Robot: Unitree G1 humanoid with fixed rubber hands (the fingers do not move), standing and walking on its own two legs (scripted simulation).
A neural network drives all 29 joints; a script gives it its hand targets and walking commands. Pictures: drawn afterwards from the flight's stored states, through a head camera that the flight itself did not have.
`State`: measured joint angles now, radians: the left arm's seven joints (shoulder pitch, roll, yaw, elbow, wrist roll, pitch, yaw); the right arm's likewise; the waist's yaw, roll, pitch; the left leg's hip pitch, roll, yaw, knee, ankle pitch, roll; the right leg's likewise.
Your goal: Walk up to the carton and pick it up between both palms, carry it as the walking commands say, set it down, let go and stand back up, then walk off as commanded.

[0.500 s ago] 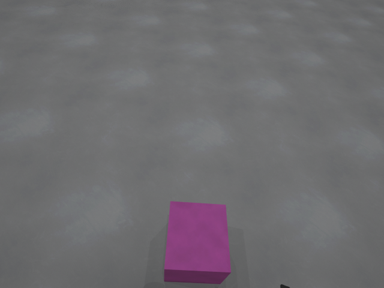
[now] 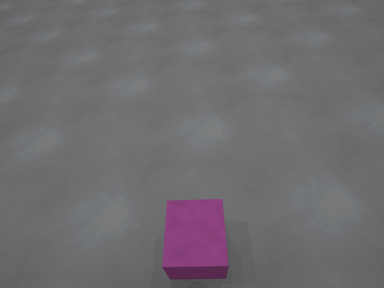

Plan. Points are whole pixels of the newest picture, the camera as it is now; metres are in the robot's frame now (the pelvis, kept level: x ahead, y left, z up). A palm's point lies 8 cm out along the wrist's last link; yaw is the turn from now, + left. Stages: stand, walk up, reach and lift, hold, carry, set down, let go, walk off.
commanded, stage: walk up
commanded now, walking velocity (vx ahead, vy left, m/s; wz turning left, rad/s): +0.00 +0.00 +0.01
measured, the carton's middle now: (196, 239) +0.44 +0.03 -0.67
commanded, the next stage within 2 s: stand in 0.86 s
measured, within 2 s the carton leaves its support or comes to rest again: neither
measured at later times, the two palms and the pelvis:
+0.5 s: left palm out of the picture -0.02 +0.23 -0.14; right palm out of the picture -0.04 -0.21 -0.15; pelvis -0.01 +0.00 +0.00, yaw -1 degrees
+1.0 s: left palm out of the picture -0.05 +0.23 -0.15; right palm out of the picture -0.05 -0.18 -0.15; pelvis -0.01 +0.02 +0.00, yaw -1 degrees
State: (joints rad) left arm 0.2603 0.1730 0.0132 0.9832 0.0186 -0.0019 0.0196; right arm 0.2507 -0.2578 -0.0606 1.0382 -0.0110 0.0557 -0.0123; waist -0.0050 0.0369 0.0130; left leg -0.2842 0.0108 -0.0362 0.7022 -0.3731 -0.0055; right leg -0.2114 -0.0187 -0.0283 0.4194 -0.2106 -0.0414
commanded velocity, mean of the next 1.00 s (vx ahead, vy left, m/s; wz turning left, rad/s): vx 0.00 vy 0.00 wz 0.01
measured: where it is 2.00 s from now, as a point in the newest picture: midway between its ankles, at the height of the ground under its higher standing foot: outside the picture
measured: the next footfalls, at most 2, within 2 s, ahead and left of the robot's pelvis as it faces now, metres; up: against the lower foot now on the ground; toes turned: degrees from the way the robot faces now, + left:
left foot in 0.22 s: +0.00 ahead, +0.13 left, +0.00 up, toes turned +0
